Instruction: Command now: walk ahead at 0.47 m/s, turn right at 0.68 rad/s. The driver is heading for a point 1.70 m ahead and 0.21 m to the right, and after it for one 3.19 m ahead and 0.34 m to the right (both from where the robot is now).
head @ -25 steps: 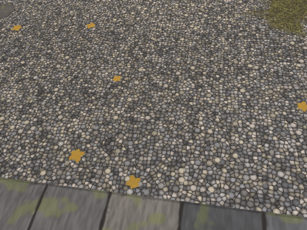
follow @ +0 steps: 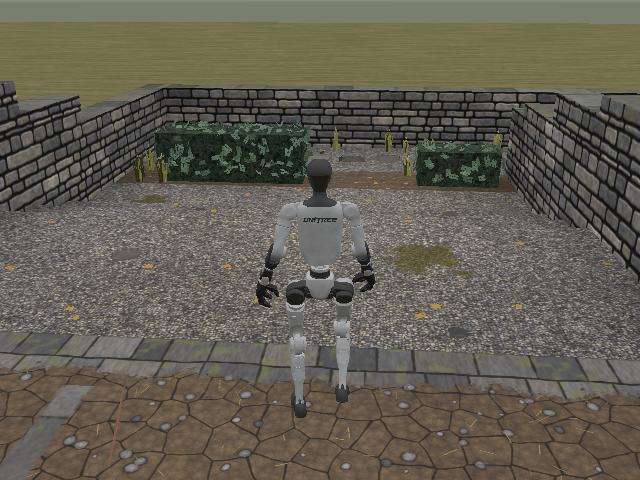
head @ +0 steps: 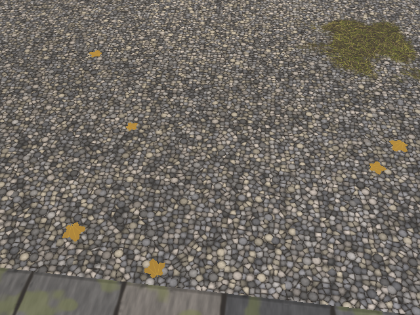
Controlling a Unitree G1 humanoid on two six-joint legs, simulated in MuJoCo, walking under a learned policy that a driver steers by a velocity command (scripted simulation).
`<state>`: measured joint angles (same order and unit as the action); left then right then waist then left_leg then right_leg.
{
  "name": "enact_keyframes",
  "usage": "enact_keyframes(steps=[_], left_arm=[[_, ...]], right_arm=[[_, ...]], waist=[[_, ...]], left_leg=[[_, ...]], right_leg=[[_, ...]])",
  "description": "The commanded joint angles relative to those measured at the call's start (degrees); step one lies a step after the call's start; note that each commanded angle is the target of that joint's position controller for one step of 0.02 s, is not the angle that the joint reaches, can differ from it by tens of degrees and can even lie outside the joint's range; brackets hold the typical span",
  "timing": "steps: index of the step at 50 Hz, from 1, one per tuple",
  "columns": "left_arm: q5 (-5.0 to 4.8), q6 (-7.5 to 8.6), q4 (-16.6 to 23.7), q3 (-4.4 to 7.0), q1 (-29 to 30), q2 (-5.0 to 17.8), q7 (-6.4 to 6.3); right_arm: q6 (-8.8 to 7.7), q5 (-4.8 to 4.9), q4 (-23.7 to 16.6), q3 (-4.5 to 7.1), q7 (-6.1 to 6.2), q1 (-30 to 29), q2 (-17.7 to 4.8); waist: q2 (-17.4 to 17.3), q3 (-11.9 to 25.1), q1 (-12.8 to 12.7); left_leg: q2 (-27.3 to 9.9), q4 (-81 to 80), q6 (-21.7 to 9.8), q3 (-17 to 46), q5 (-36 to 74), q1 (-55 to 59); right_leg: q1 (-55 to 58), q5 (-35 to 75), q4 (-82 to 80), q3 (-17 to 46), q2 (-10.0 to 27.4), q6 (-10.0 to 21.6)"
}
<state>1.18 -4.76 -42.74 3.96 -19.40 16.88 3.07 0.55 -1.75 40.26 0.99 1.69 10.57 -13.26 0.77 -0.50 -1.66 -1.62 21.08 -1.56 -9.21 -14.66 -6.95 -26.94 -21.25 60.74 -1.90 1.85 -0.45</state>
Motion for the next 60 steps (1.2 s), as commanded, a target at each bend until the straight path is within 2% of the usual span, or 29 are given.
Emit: enact_keyframes(steps=[1, 7, 12, 14, 15, 16, 19, 22, 29, 30, 34, 35, 36, 37, 38, 39, 40, 41, 42, 44, 45, 46, 49, 53, 55, 57, 58, 59, 60], left_arm=[[0.05, 1.41, 8.09, 1.12, 9.25, 3.38, 1.35], [-0.38, 1.62, 11.54, 0.7, 13.7, 3.67, 2.98], [-0.3, 2.2, 10.95, 0.55, 10.67, 4.92, 1.91], [-0.79, 3.23, 1.62, 3.24, -15.71, 10.53, -0.6], [-1.46, 3.32, 3.27, 3.6, -11.32, 17.2, -1.57], [-1.66, 3.62, 7.16, 3.28, -6.96, 16.53, -1.7], [-0.37, 4.8, 7.22, 2.18, -2.58, 12.3, -2.87], [-0.66, 7.82, 6.65, 0.17, 0.38, 7.68, -2.65], [-1.08, 10.89, 0.14, -0.25, -9.35, 7.98, -2.6], [0.33, 11.41, -0.63, 0.25, -8.84, 10.04, -2.91], [-0.01, 12.42, -0.08, -0.97, 0.26, 7.86, -4.39], [0.4, 11.73, 2.07, 0.17, 10.21, 12.03, -5.74], [-0.95, 11.09, 3.88, 1.4, 23.8, 14.47, -5.95], [0.07, 11.67, 5.41, -2.12, 26.83, 0.06, -5.15], [0.82, 12.55, 8.89, -4.77, 17.63, -5.28, -5.28], [1.91, 12.94, 9.86, -4.35, 5.77, 0.84, -4.27], [2.65, 12.57, 8.55, -3.79, 4.24, 5.51, -3.71], [2.73, 10.82, 7.02, -2.1, 7.62, 9.83, -4.18], [3.51, 9.24, 7.09, -1.98, 9.86, 9.96, -4.6], [3.73, 6.69, 8.45, -3.93, 12.74, 3.52, -3.68], [3.15, 6.68, 4.97, -3.96, 7.24, 0.97, -2.83], [2.07, 7.96, 6.67, -2.15, 14.02, 5.78, -2.56], [3.12, 9.59, 11.33, -4.23, 26.44, 0.22, -0.83], [0.54, 9.83, 8.79, -4.44, 19.53, -2.35, -0.91], [1.06, 10.46, 4.65, -3.29, 8.12, -0.83, -2.61], [2.06, 10.14, -1.81, -0.39, -9.24, 5.4, -3.63], [1.24, 10.33, -2.12, -0.39, -12.71, 7.36, -2.37], [1.19, 11.58, -2.31, 0.59, -10.6, 10.08, -1.59], [-0.11, 11.05, 0.09, 0.12, -7.32, 4.82, -1.51]], right_arm=[[-2.65, -0.34, -1.32, 3.58, 0.11, 3.72, -10.15], [-4.51, -0.56, -1.3, 4.85, -0.28, 1.92, -13.1], [-2.86, -0.28, -0.67, 5.4, -0.97, 2.17, -15.66], [-2.13, -0.6, -2.05, 4.22, -1.67, -0.66, -13.16], [-2.94, -0.85, -8.04, 1.71, -2.55, -4.54, -4.48], [-3.59, -2.1, -11.55, 2.18, -2.5, -11.32, -9.08], [-4.74, -2.61, -7.5, 1.87, -2.69, -1.9, -10.53], [-1.88, -1.53, -4.09, 1.48, -3.52, 1.63, -9.71], [-2.11, 1.49, -4.19, 0.44, -5.77, -10.52, -6.29], [-2.13, 1.6, -2.04, 1.71, -5.93, -6.24, -8.19], [-2.58, 1.33, 4.6, 3.78, -5.19, 11.37, -11.37], [-0.75, -0.28, 10.22, 5.56, -4.31, 30.18, -15.63], [0.25, 0.51, 14.29, 7.92, -2.95, 49.69, -20.19], [0.16, 2.1, 14.93, 5.34, -3.11, 40.95, -13.75], [-1.47, 1.96, 8.29, 3.32, -2.59, 24.78, -11.43], [-2.24, 1.21, 3.46, 4.14, -1.32, 18.69, -13.59], [-2.93, 0.06, 1.26, 4.85, -0.57, 11.86, -14.8], [-3.62, -0.67, 0.3, 4.6, -0.87, 5.75, -13.9], [-4.5, -0.78, 1.2, 4.55, -1.41, 5.91, -15.32], [-4.96, -0.05, 4.79, 5.56, -1.91, 11.43, -18.42], [-5.31, 0.63, 5.45, 5.25, -2.54, 11.39, -16.32], [-6.02, 0.5, 7.22, 4.53, -1.93, 15.68, -12.89], [-4.61, 0.45, 8.15, 4.17, -0.78, 18.74, -10.78], [-1.95, -0.26, 6.69, 4.89, 0.91, 14.14, -10.22], [-0.38, 1.13, 6.06, 5.29, 1.79, 12.32, -11.01], [1.18, 3.28, 4.15, 5.09, 1.83, 11.85, -8.03], [1.5, 4.16, 2.13, 4.16, 1.91, 14.98, -4.22], [1.88, 4.36, -0.45, 3.32, 2.05, 25.66, -2.3], [1.68, 1.32, 3.11, 3.08, 1.87, 25.66, -2.49]], waist=[[-6.59, -3.48, 4.24], [-7.78, -3.92, 2.58], [-5.09, -3.17, -0.34], [10.48, 7.02, -13.37], [27.16, 2.76, -8.59], [15.17, 2.91, -9.42], [1.78, 1.64, -0.84], [3.16, -0.71, 2.21], [0.86, -7.47, -2.18], [3.23, -4.16, -0.51], [6.1, 4.56, 9.61], [7.1, 7.13, 21.15], [-1.09, 8.58, 35.56], [-19.81, -3.28, 26.38], [-18.04, -4.44, 10.68], [-7.73, 9.08, 3.01], [1.74, 3.52, -1.34], [9.17, -5.35, -3.85], [11.16, -7.13, -4.13], [3.73, -7.18, -1.45], [1.35, -2.95, -1.97], [6.04, -3.75, 1.9], [-1.68, -2.96, 9.35], [-6.73, -0.15, 6.58], [-4.36, 1.08, 0.59], [-0.77, 6.35, -4.46], [1.79, 10.33, -2.93], [17.29, 17.93, 5.05], [12.53, 18.09, 3.25]], left_leg=[[-18.75, -15.61, -7.52, 15.02, -20.19, 8.45], [-19.33, -15.48, -4.6, 3.53, -18.31, 0.92], [-18.27, -3.94, -3.45, -4.94, -5.67, -1.26], [-11.06, 38.88, -0.62, -10.27, 16.65, -16.77], [-0.48, 55.08, 3.41, -3.14, -18.2, -43.42], [0.13, 59.93, 4.15, 10.01, -14.86, -51.28], [-6.04, 53.02, 3.5, 11.12, -3.16, -43.81], [-6.68, 47.04, 3.47, 9.08, 7.13, -37.62], [1.82, 22.2, -0.92, 6.21, 21.37, -31.26], [3.13, 28.31, -2.74, 5.84, 24.45, -29.07], [11.33, 28.79, -6.96, -3.05, 28.49, 3.32], [11.26, 37.41, -9.78, 0.06, 7.85, 20.5], [5.11, 29.9, -17.41, 6.77, 5.45, 30.26], [1.62, 19.53, -18.53, 15.2, 13.31, 20.7], [-4.44, 18.82, -21.48, 30.67, 29.81, 15.13], [-13.78, 4.39, -26.53, 52.78, 11.87, 16.76], [-16.12, -3.63, -26.17, 61.39, -0.73, -0.81], [-14.72, -2.61, -24.37, 56.99, 0.97, -15.71], [-10.42, -0.76, -23.0, 50.71, 4.26, -24.34], [-3.99, -1.73, -20.61, 37.33, 21.75, -33.81], [-3.32, 3.94, -17.98, 32.89, 25.2, -33.12], [0.5, 10.58, -15.97, 32.9, 10.7, -23.06], [5.56, 15.3, -12.43, 31.53, -4.44, -14.45], [9.04, 30.74, -5.92, 27.26, -15.9, -18.02], [12.39, 48.96, -3.48, 22.0, -19.68, -16.44], [14.03, 78.14, -1.37, 16.57, -36.21, -30.76], [12.88, 90.47, -0.93, 14.97, -45.86, -36.65], [7.8, 99.53, -0.35, 13.64, -39.41, -52.26], [3.89, 100.06, -0.28, 12.72, -31.14, -55.18]], right_leg=[[-16.97, 3.3, -2.53, 1.75, 2.67, 0.65], [-7.44, 3.87, -12.76, -1.37, 4.33, 3.43], [6.1, -0.05, -20.01, -8.99, 0.05, 8.31], [33.92, -8.13, -26.29, -2.69, -4.8, 11.44], [37.39, -25.17, -42.03, 30.71, 8.34, 16.31], [36.03, -21.54, -49.34, 44.12, 13.17, 18.08], [26.1, -8.01, -44.6, 30.28, 10.77, 15.6], [17.22, -5.35, -50.22, 21.73, 5.48, 12.77], [20.52, 28.75, -57.57, 3.54, 3.33, 5.38], [24.71, 41.33, -54.36, 1.77, 5.97, 5.06], [15.46, 75.4, -35.5, -7.27, 3.17, 0.27], [3.82, 96.02, -14.68, -6.0, 7.18, -1.21], [-7.75, 73.13, 26.24, -6.83, 0.65, -2.13], [-24.18, -6.09, 50.99, -4.17, -12.56, -1.18], [-34.41, -9.1, 52.54, 6.78, -9.14, -1.8], [-28.75, -3.86, 42.65, 15.2, -5.84, -2.39], [-21.78, 1.25, 29.49, 15.76, -2.58, -0.58], [-16.71, 0.39, 20.16, 15.53, 0.62, -1.56], [-9.89, -3.17, 11.01, 11.96, 0.68, -2.55], [5.88, -0.31, 0.02, 1.69, -1.99, -2.64], [11.97, 21.33, 5.79, 0.86, -1.38, -0.35], [-1.71, 35.29, -1.64, 6.13, 0.52, 0.84], [-5.28, 41.39, -21.54, 3.45, -3.28, 0.91], [16.18, 53.44, -36.59, 4.6, -5.18, -1.52], [27.21, 68.55, -55.18, 8.5, 1.03, -1.81], [49.56, 82.79, -47.96, 10.99, 11.89, -0.91], [53.59, 112.34, -29.12, 10.54, 16.18, -4.33], [66.78, 116.12, -15.98, 15.67, 28.56, 2.57], [59.11, 101.78, -18.1, 14.59, 25.15, 2.54]])
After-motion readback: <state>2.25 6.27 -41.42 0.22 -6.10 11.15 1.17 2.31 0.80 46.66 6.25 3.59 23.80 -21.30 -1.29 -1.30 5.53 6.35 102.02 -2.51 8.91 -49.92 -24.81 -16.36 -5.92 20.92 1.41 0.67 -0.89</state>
